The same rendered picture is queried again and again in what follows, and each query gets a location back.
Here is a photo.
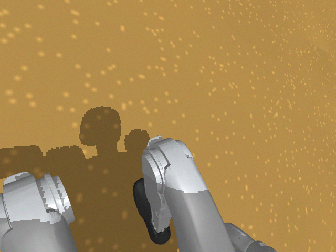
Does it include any right robot arm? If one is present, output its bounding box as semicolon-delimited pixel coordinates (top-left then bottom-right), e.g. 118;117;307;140
246;241;277;252

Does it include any right robot foot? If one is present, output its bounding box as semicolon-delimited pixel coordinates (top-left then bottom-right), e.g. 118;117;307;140
133;178;171;245

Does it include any right robot hand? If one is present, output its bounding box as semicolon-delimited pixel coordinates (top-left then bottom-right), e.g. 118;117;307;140
224;223;255;252

